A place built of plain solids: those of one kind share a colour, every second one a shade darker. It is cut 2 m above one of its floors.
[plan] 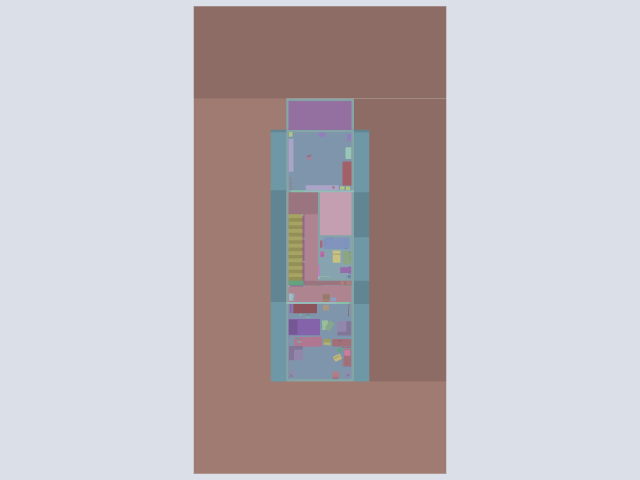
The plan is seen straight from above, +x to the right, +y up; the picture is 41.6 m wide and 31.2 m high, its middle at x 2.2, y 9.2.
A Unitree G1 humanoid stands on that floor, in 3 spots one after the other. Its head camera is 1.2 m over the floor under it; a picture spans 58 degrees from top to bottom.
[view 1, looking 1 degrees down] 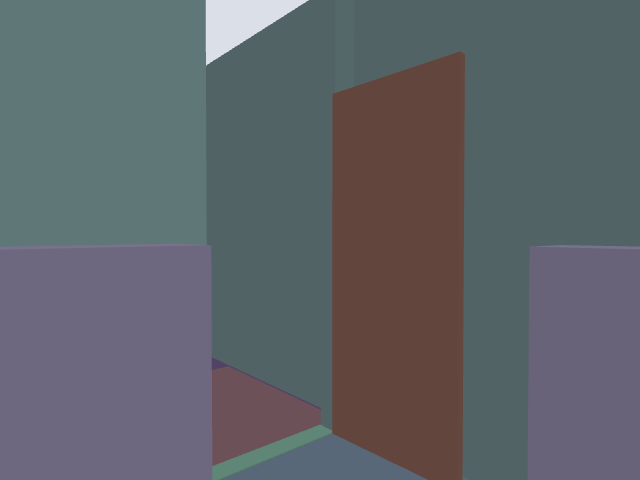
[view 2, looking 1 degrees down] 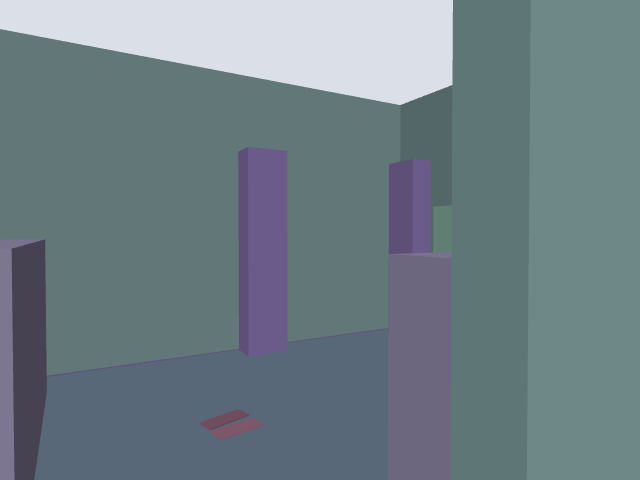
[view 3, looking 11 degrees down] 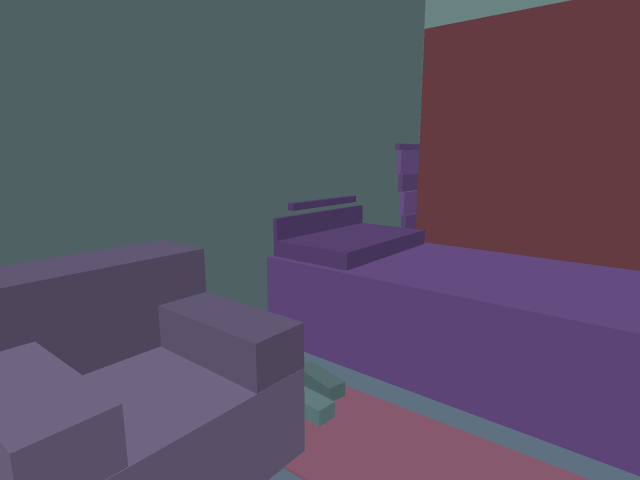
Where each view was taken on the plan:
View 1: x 2.08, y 14.32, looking -131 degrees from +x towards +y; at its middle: wall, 2.92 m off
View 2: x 0.64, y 11.97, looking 60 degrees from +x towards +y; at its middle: wall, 4.89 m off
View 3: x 2.08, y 1.18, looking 129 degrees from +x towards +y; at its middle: child_bed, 2.73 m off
